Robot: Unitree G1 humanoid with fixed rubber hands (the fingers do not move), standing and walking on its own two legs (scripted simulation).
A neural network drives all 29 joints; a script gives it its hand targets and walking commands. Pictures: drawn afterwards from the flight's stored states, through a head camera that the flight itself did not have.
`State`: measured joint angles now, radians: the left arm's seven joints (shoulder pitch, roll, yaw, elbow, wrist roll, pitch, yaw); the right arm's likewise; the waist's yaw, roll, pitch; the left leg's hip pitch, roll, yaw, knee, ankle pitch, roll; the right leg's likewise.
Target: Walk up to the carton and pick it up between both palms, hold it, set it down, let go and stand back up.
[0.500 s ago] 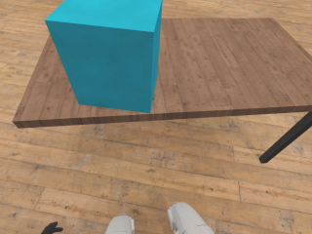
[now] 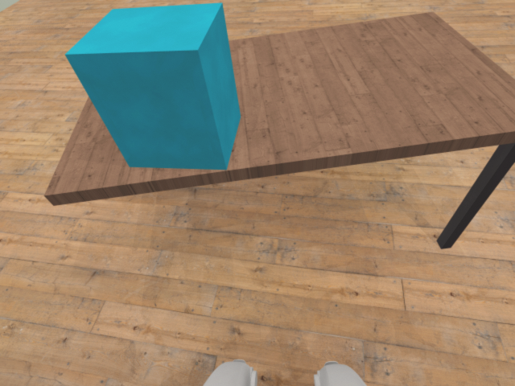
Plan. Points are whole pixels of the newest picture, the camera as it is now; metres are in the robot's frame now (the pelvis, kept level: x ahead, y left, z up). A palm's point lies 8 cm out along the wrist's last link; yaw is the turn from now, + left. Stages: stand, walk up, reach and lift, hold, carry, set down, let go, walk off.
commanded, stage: walk up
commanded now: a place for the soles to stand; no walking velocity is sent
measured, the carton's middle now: (171, 92) +0.75 +0.23 +0.07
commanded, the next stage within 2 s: none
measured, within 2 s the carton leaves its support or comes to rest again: neither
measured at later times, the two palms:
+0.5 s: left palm out of the picture +0.08 +0.40 -0.10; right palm out of the picture +0.08 -0.23 -0.08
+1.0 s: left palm out of the picture +0.09 +0.34 -0.09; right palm out of the picture +0.11 -0.28 -0.09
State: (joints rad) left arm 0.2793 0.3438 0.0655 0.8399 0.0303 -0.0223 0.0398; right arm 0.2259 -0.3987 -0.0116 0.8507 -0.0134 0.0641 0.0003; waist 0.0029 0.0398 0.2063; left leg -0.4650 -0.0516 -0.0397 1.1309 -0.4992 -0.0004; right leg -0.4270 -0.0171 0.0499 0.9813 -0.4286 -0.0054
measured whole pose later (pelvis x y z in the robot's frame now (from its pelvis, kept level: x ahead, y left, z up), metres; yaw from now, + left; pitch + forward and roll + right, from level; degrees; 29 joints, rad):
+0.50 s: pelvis +0.02 +0.08 +0.01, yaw +3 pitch -3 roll -1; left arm 0.23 0.40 0.06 0.84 0.03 -0.01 0.02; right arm 0.35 -0.38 -0.01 0.85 -0.01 -0.07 -0.02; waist 0.00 -0.01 0.10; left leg -0.40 -0.03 -0.02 0.95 -0.49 0.03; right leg -0.56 0.00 0.06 1.11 -0.44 -0.01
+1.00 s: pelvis +0.04 +0.03 +0.01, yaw +5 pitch -4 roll +0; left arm 0.25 0.38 0.05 0.84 0.03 -0.02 0.00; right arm 0.34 -0.39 -0.01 0.85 -0.01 -0.05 -0.01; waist 0.00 -0.01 0.07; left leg -0.40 0.02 -0.03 0.91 -0.45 -0.01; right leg -0.46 0.00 -0.01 0.95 -0.50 -0.02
